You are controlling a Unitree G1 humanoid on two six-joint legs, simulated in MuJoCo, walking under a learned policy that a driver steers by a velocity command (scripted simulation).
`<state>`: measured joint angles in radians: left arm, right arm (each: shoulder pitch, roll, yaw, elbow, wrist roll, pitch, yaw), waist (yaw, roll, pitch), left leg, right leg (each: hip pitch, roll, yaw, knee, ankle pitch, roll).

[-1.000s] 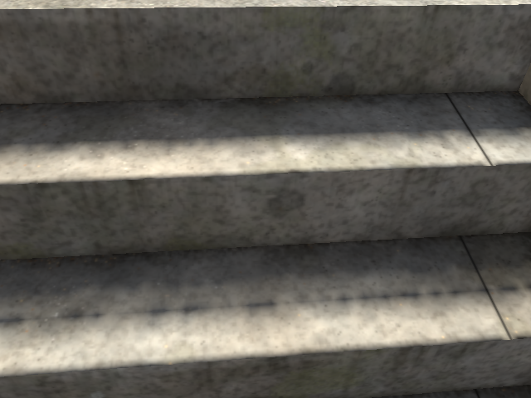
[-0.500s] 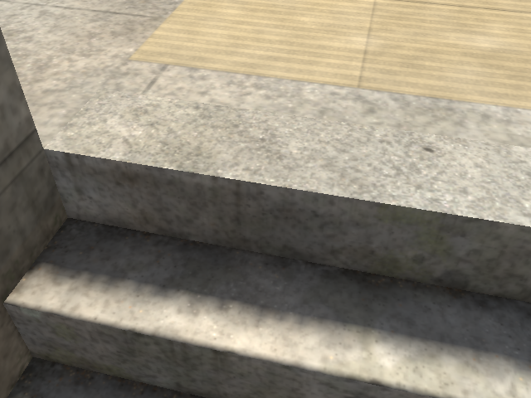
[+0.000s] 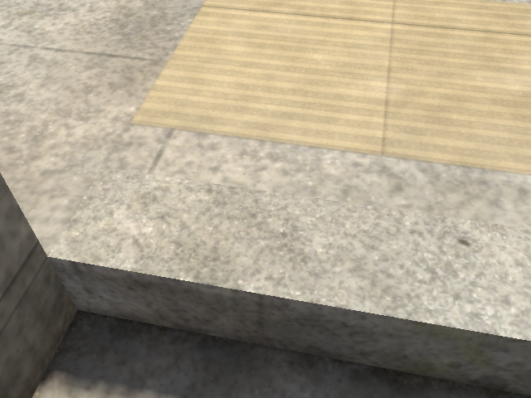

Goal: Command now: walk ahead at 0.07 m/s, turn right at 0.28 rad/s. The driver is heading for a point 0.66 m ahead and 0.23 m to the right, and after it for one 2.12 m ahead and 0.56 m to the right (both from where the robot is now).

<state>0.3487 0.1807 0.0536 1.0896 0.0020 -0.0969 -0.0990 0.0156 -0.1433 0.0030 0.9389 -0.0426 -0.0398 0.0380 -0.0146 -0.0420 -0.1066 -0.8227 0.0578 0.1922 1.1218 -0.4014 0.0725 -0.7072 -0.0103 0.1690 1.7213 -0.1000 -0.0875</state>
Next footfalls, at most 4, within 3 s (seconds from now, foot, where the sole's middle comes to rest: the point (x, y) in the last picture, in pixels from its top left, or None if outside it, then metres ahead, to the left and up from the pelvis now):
0.28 right None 0.11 -0.13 -0.68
0.70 left None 0.16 0.10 -0.68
1.26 right None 0.29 -0.37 -0.48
1.80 left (429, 252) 0.61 -0.28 -0.29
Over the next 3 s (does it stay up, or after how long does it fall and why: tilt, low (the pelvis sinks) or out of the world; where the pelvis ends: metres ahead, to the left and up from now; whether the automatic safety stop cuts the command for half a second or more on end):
stays up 0.60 -0.43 0.48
